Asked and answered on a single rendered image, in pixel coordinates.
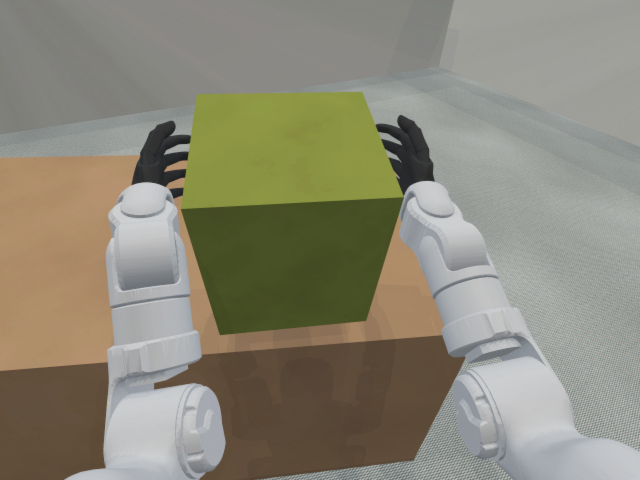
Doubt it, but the left robot forearm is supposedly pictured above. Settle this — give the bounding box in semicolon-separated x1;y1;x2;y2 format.
103;182;202;468

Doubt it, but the robot right hand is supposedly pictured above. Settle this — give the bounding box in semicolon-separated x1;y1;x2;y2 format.
376;115;435;196

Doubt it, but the right robot upper arm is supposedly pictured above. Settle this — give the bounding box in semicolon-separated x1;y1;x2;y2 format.
453;356;640;480

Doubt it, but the pedestal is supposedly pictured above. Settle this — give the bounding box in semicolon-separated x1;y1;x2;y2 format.
0;155;466;480

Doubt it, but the left robot upper arm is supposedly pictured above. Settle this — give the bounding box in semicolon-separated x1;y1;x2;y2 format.
65;383;226;480

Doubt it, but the robot left hand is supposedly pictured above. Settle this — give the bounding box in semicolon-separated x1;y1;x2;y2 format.
132;121;191;199

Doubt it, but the right robot forearm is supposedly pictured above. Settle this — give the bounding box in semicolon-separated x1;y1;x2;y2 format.
399;181;575;425

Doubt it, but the carton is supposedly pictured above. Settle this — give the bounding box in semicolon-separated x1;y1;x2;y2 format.
181;92;404;335

